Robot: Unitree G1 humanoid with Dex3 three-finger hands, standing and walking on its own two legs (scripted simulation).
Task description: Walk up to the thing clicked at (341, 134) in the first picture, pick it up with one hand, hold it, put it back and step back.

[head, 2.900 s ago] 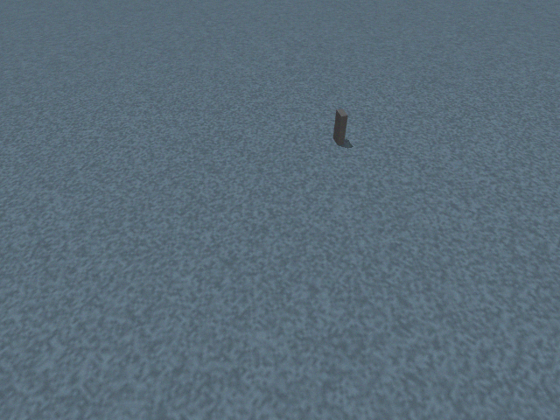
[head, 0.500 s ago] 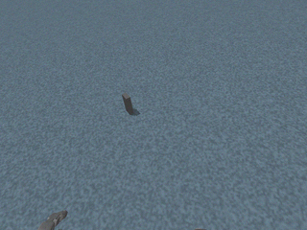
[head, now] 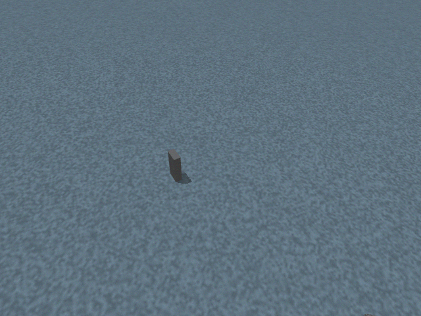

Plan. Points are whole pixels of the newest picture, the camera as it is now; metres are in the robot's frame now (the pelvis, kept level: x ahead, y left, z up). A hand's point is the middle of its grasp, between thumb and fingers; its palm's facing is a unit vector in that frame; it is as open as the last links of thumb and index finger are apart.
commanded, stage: walk up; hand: left
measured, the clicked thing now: (175, 165) +1.00 +0.22 -0.67
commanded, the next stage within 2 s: none
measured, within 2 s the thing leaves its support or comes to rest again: neither
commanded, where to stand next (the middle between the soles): +0.65 +0.00 m, yaw +1 degrees
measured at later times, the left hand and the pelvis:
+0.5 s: hand (123, 247) +0.29 +0.23 -0.11, palm faces -0.02 -0.92 -0.40, open 7.4 cm; pelvis +0.20 -0.04 +0.00, yaw +0 degrees
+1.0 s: hand (119, 199) +0.44 +0.28 -0.15, palm faces -0.07 -0.94 -0.33, open 7.4 cm; pelvis +0.38 +0.01 +0.01, yaw +0 degrees
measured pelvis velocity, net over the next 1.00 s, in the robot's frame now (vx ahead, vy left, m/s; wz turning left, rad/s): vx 0.38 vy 0.01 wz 0.00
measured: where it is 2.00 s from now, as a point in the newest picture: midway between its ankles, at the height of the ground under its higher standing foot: (210, 237)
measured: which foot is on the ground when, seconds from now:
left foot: down 0.00-0.34, up 0.36-0.72, down 0.74-1.00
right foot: up 0.00-0.28, down 0.30-0.76, up 0.78-1.00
